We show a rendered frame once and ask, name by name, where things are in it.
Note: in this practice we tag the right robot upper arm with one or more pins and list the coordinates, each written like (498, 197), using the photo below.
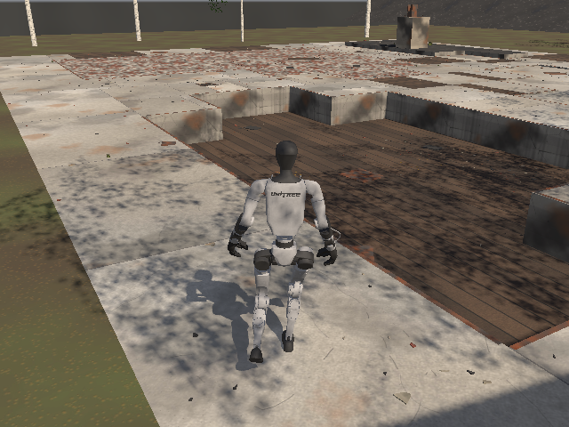
(318, 203)

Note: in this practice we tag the robot left hand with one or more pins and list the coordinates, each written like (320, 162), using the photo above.
(231, 247)

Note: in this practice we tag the left robot forearm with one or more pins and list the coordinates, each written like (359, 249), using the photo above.
(238, 231)

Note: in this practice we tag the robot right shin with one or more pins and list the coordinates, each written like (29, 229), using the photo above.
(292, 312)

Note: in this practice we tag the right robot forearm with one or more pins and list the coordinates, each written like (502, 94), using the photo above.
(327, 236)

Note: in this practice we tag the robot right hand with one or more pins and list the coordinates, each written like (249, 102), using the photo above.
(324, 252)

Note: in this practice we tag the robot right thigh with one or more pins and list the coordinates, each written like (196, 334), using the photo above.
(304, 262)

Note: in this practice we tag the left robot upper arm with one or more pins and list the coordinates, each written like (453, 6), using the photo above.
(252, 201)

